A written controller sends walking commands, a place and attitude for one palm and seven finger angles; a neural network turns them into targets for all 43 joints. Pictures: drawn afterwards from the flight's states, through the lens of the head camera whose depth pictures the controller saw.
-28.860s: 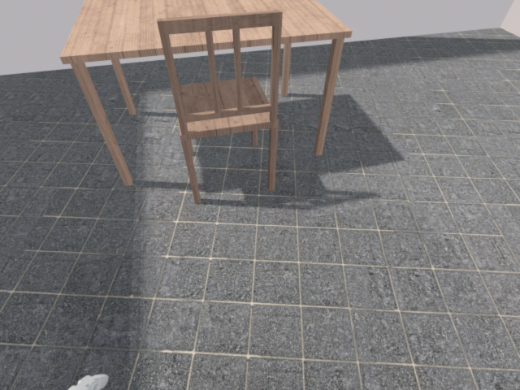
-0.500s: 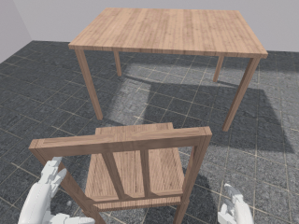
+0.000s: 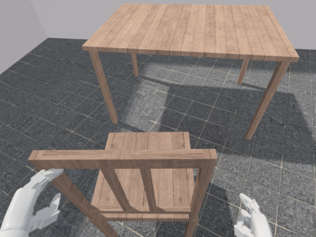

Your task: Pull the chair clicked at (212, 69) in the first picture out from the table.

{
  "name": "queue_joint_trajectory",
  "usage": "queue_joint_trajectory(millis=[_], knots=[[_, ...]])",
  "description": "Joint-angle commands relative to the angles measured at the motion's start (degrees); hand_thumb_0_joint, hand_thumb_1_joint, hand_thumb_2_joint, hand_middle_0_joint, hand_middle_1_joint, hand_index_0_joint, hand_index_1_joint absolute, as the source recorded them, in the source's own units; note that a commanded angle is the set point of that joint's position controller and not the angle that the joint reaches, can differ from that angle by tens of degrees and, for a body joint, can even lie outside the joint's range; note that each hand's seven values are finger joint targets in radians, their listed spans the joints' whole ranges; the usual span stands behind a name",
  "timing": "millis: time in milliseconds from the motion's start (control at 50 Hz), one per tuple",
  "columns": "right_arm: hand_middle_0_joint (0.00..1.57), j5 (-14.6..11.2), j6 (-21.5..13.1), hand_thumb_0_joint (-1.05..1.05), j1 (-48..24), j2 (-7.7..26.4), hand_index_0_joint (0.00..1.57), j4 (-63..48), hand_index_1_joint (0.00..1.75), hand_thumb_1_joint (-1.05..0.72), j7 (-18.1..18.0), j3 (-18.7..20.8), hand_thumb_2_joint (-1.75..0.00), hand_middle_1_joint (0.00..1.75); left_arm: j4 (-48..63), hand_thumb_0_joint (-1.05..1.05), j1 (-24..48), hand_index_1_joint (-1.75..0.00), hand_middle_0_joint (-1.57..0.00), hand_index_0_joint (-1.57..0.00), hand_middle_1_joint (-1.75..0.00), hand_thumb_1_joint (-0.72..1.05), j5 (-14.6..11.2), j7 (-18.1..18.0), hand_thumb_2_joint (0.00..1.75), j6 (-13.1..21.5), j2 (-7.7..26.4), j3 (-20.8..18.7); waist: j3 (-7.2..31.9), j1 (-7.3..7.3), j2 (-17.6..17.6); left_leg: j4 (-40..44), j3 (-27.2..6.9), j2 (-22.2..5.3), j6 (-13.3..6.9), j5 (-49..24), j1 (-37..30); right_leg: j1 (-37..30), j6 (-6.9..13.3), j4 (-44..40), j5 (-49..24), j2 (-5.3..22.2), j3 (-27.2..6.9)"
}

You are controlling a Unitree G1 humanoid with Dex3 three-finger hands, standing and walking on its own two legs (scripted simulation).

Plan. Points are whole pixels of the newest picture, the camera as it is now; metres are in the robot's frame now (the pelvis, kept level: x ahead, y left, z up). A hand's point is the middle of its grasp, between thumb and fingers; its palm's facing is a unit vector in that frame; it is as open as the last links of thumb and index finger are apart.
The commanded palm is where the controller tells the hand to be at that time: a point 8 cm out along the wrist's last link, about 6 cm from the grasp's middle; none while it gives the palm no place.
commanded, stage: draw the hand back to the body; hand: left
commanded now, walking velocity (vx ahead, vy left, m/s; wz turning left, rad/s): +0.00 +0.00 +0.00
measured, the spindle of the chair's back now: (118, 190) +0.25 +0.17 -0.09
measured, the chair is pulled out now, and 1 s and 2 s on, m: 0.60 0.60 0.60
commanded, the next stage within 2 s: step back with the hand held close in 0.32 s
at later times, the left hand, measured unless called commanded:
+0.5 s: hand (53, 211) +0.14 +0.25 +0.06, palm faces +0.20 -0.83 -0.53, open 6.3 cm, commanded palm +0.14 +0.30 +0.18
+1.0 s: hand out of the picture +0.11 +0.27 +0.22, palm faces +0.54 -0.67 -0.51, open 7.2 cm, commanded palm +0.06 +0.30 +0.18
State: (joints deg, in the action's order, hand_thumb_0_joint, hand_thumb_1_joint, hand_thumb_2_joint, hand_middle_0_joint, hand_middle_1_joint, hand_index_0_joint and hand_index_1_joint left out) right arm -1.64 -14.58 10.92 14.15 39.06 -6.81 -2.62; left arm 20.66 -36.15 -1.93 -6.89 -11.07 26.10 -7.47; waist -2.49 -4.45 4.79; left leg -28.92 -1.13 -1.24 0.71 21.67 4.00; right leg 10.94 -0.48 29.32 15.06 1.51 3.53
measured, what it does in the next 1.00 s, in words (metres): shifts its weight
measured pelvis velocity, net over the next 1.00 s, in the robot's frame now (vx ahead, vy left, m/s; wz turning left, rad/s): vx -0.09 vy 0.00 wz -0.03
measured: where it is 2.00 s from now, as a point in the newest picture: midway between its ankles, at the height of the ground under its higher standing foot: outside the picture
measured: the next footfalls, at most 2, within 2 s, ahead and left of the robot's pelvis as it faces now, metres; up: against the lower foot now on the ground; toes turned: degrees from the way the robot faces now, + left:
right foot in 1.36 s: -0.23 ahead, -0.12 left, +0.00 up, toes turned -5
left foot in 1.54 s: -0.14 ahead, +0.12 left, +0.00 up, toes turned -3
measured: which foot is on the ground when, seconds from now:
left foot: down 0.00-1.00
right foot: down 0.00-1.00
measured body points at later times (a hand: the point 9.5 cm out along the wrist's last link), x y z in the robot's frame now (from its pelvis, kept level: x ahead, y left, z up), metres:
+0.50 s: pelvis -0.01 +0.00 +0.00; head +0.00 -0.03 +0.45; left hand +0.13 +0.29 +0.09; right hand +0.19 -0.21 -0.09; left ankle -0.06 +0.13 -0.73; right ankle +0.01 -0.13 -0.73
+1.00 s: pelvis -0.09 +0.00 +0.00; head -0.10 -0.03 +0.44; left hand +0.07 +0.30 +0.25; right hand +0.08 -0.24 -0.10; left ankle -0.07 +0.12 -0.73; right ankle +0.01 -0.13 -0.73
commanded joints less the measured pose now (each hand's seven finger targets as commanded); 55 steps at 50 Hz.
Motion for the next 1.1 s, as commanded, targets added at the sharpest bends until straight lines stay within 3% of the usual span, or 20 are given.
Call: queue_joint_trajectory(millis=[0,100,120,420,440,460,480,500,520,580,640,700,740,780,840,900,920,1000,1040,1080], knots=[[0.2,0.15,-3.87,0.0,-5.86,4.91,0.2,-8.67,0.3,-0.9,0.04,1.7,-0.9,0.3,31.76,0.0,17.39,-0.3,-0.2,-0.2,-0.3,0.9,0.56,-6.68,0.9,14.18,13.48,-21.19,13.23,0.19,8.07,3.73,-0.9,-1.37,0.18,-32.86,0.78,-9.14,2.47,-1.51,-20.41,1.94,-2.2],[0.2,0.28,-3.88,0.0,-6.16,5.05,0.2,-8.57,0.3,-0.9,0.29,1.79,-0.9,0.3,31.25,0.0,17.81,-0.3,-0.2,-0.2,-0.3,0.9,0.56,-6.46,0.9,14.19,13.59,-21.15,13.43,0.11,6.43,3.96,-0.77,-1.33,0.01,-33.09,0.28,-9.74,2.34,-1.75,-21.45,2.0,-2.23],[0.2,0.21,-3.83,0.0,-6.61,5.08,0.2,-8.34,0.3,-0.9,0.31,1.79,-0.9,0.3,30.49,0.0,17.72,-0.3,-0.2,-0.2,-0.3,0.9,0.63,-6.39,0.9,13.87,14.2,-21.63,13.44,0.01,8.28,3.95,-0.58,-1.08,-0.04,-32.46,0.37,-9.84,2.5,-1.95,-21.25,2.03,-2.78],[0.2,0.39,-4.19,0.0,-6.64,4.95,0.2,-8.7,0.3,-0.9,0.62,1.32,-0.9,0.3,34.14,0.0,20.27,-0.3,-0.2,-0.2,-0.3,0.9,0.78,-6.14,0.9,14.02,13.45,-19.75,13.14,-0.01,8.46,4.69,-0.75,-1.06,0.1,-30.05,0.98,-9.42,2.36,-2.07,-18.82,2.12,-2.34],[0.2,-1.96,-0.98,0.0,-4.07,6.56,0.2,-13.01,0.3,-0.9,-0.19,3.66,-0.9,0.3,32.21,0.0,28.87,-0.3,-0.2,-0.2,-0.3,0.9,-2.24,-4.6,0.9,16.8,23.69,-27.27,2.82,1.36,2.21,4.98,-1.93,-2.75,-0.58,-26.26,3.15,-2.02,2.69,-4.33,-27.86,4.57,-9.57],[0.2,-1.76,0.52,0.0,-4.62,5.09,0.2,-12.89,0.3,-0.9,-0.35,3.5,-0.9,0.3,29.22,0.0,26.64,-0.3,-0.2,-0.2,-0.3,0.9,-2.06,-3.67,0.9,16.62,18.67,-24.02,5.37,2.05,-0.86,5.41,-1.85,-2.94,-0.62,-23.72,2.1,-3.97,2.77,-4.29,-31.22,6.11,-9.33],[0.2,-1.76,1.1,0.0,-5.32,5.09,0.2,-13.35,0.3,-0.9,-0.34,3.5,-0.9,0.3,29.07,0.0,24.95,-0.3,-0.2,-0.2,-0.3,0.9,-2.25,-3.58,0.9,16.44,17.32,-23.06,6.13,2.04,-1.52,5.46,-1.75,-2.72,-0.6,-24.37,1.75,-5.05,2.61,-3.74,-32.82,6.33,-9.04],[0.2,-1.78,1.61,0.0,-5.14,5.12,0.2,-13.44,0.3,-0.9,-0.37,3.46,-0.9,0.3,28.5,0.0,23.97,-0.3,-0.2,-0.2,-0.3,0.9,-2.45,-3.56,0.9,16.45,16.54,-22.6,7.59,2.04,-0.42,5.47,-1.53,-2.81,-0.54,-26.39,0.81,-6.19,2.33,-2.77,-34.12,6.46,-8.82],[0.2,-1.99,1.86,0.0,-5.77,5.42,0.2,-13.95,0.3,-0.9,-0.49,3.53,-0.9,0.3,29.98,0.0,23.85,-0.3,-0.2,-0.2,-0.3,0.9,-2.52,-3.56,0.9,16.98,17.58,-23.03,10.13,1.79,4.45,5.84,-1.74,-2.89,-0.55,-28.48,-0.83,-6.64,2.15,-1.76,-34.51,6.56,-9.23],[0.2,-1.68,3.47,0.0,-5.73,5.12,0.2,-14.85,0.3,-0.9,-0.32,3.69,-0.9,0.3,32.14,0.0,17.27,-0.3,-0.2,-0.2,-0.3,0.9,-2.26,-4.31,0.9,17.97,16.7,-22.7,15.09,1.32,8.31,4.98,-2.26,-4.45,-0.94,-37.06,-2.32,-9.51,1.27,1.01,-35.44,6.1,-7.53],[0.2,-1.62,4.45,0.0,-6.01,4.76,0.2,-15.74,0.3,-0.9,-0.04,3.96,-0.9,0.3,34.62,0.0,11.14,-0.3,-0.2,-0.2,-0.3,0.9,-2.2,-4.77,0.9,18.85,17.34,-24.08,18.96,0.86,9.21,4.99,-3.38,-5.56,-1.58,-37.79,-1.82,-11.08,0.69,3.02,-29.99,5.41,-6.4],[0.2,-1.58,4.89,0.0,-6.07,4.81,0.2,-15.96,0.3,-0.9,-0.16,4.61,-0.9,0.3,37.48,0.0,9.43,-0.3,-0.2,-0.2,-0.3,0.9,-2.15,-5.02,0.9,19.43,18.23,-25.41,17.76,0.97,6.55,4.76,-4.58,-6.33,-1.96,-33.83,2.81,-10.99,0.53,4.05,-29.68,5.6,-6.23],[0.2,-1.54,4.89,0.0,-5.8,4.52,0.2,-15.73,0.3,-0.9,-0.24,4.67,-0.9,0.3,36.11,0.0,7.03,-0.3,-0.2,-0.2,-0.3,0.9,-2.13,-5.13,0.9,19.64,18.37,-26.35,16.64,1.0,7.69,4.91,-4.75,-6.13,-2.22,-28.11,5.61,-10.33,0.48,3.63,-26.59,5.62,-6.56],[0.2,-1.38,4.93,0.0,-5.1,4.48,0.2,-15.03,0.3,-0.9,-0.63,5.01,-0.9,0.3,35.71,0.0,8.43,-0.3,-0.2,-0.2,-0.3,0.9,-2.27,-5.33,0.9,20.25,18.41,-27.19,13.94,1.51,5.25,4.38,-4.72,-5.64,-2.04,-20.27,9.57,-9.08,0.55,2.57,-27.19,6.41,-7.77],[0.2,-0.46,4.82,0.0,-3.54,3.72,0.2,-12.84,0.3,-0.9,-0.58,4.99,-0.9,0.3,24.58,0.0,7.07,-0.3,-0.2,-0.2,-0.3,0.9,-1.9,-5.58,0.9,21.47,14.18,-28.1,9.41,2.82,-1.16,3.34,-3.15,-3.46,-1.21,-7.19,11.51,-1.96,1.36,-3.28,-15.2,7.82,-10.38],[0.2,-0.23,6.87,0.0,-2.23,4.1,0.2,-11.09,0.3,-0.9,0.5,6.07,-0.9,0.3,7.04,0.0,4.36,-0.3,-0.2,-0.2,-0.3,0.9,-0.98,-5.04,0.9,20.31,7.66,-25.7,3.41,4.21,-12.2,-2.98,-0.46,-0.83,-1.18,4.72,10.8,11.11,2.45,-14.29,10.98,9.5,-14.46],[0.2,-0.52,7.38,0.0,-2.66,4.06,0.2,-10.33,0.3,-0.9,0.89,6.47,-0.9,0.3,0.03,0.0,1.92,-0.3,-0.2,-0.2,-0.3,0.9,-0.93,-4.61,0.9,19.78,4.21,-23.18,0.68,4.52,-11.85,-4.78,0.38,-0.44,-1.25,5.3,10.11,16.08,3.07,-17.32,17.6,9.72,-15.4],[0.2,-1.0,8.68,0.0,-3.46,4.21,0.2,-11.43,0.3,-0.9,2.09,5.53,-0.9,0.3,-1.35,0.0,7.36,-0.3,-0.2,-0.2,-0.3,0.9,0.12,-3.43,0.9,19.13,3.51,-18.25,0.13,5.11,-19.1,-7.82,0.01,-0.93,-2.94,6.1,11.81,21.79,2.16,-17.26,23.99,10.32,-11.79],[0.2,-0.87,8.77,0.0,-4.36,4.46,0.2,-13.22,0.3,-0.9,1.75,4.53,-0.9,0.3,4.6,0.0,8.85,-0.3,-0.2,-0.2,-0.3,0.9,0.33,-3.35,0.9,19.58,4.21,-17.58,1.13,4.99,-17.18,-1.18,-1.76,-1.99,-4.17,8.16,15.12,17.65,1.01,-13.53,23.36,7.96,-9.07],[0.2,-0.24,8.26,0.0,-4.68,5.3,0.2,-15.05,0.3,-0.9,1.39,4.26,-0.9,0.3,14.81,0.0,11.55,-0.3,-0.2,-0.2,-0.3,0.9,0.94,-3.66,0.9,20.44,7.79,-19.94,2.48,4.4,-11.45,6.02,-4.79,-3.96,-5.26,13.29,22.04,11.38,-0.22,-7.32,22.5,5.52,-7.4]])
